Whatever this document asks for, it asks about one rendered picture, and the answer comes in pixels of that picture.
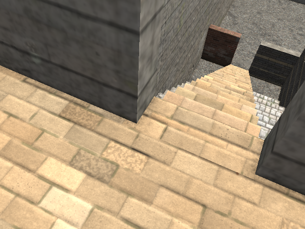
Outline stairs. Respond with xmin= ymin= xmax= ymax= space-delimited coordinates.
xmin=163 ymin=64 xmax=261 ymax=137

